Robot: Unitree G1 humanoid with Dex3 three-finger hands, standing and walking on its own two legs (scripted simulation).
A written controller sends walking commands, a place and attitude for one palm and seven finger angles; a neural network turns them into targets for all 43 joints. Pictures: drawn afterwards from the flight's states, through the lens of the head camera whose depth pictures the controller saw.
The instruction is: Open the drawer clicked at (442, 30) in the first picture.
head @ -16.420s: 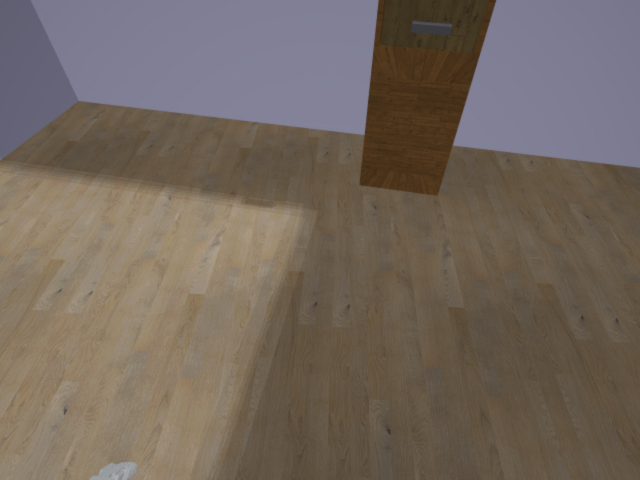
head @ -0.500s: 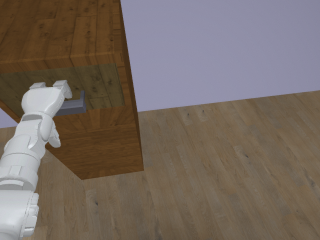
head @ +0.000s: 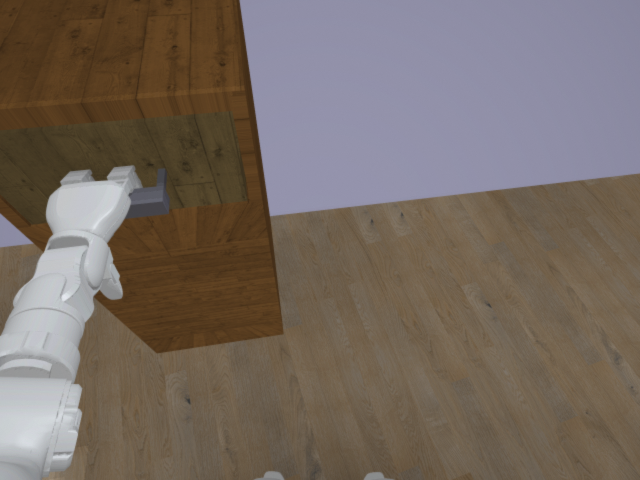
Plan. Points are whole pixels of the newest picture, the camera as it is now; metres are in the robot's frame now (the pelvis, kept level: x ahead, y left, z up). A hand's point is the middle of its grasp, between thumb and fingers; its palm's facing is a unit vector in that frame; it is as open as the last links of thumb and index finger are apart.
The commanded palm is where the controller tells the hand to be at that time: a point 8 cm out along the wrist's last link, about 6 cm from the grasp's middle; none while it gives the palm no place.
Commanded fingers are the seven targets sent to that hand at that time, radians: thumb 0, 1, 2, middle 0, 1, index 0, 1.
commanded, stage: lower the fingers behind the handle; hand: left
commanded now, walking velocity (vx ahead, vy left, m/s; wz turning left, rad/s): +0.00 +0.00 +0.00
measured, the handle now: (117, 192) +0.48 +0.29 +0.03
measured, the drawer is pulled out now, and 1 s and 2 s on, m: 0.00 0.00 0.05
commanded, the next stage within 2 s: close the thumb around the handle in 0.48 s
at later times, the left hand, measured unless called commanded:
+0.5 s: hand (109, 227) +0.44 +0.30 +0.01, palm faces -0.08 -0.03 -1.00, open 13.8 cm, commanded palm +0.42 +0.29 +0.07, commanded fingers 0.00 -0.50 0.30 -0.30 -1.20 -0.30 -1.20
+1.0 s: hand (109, 230) +0.43 +0.30 +0.01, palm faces -0.07 -0.01 -1.00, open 9.0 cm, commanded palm +0.42 +0.29 +0.07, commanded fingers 0.00 0.73 0.83 -0.39 -1.33 -0.39 -1.33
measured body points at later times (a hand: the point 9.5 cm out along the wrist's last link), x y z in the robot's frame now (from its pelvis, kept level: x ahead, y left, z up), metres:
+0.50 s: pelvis +0.00 +0.01 +0.00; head +0.09 +0.01 +0.44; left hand +0.44 +0.30 +0.07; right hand +0.03 -0.27 -0.13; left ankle -0.02 +0.08 -0.70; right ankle -0.01 -0.12 -0.70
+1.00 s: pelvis +0.00 +0.00 +0.00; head +0.09 +0.01 +0.44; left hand +0.43 +0.30 +0.07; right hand +0.06 -0.27 -0.13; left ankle -0.02 +0.08 -0.70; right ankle -0.01 -0.12 -0.70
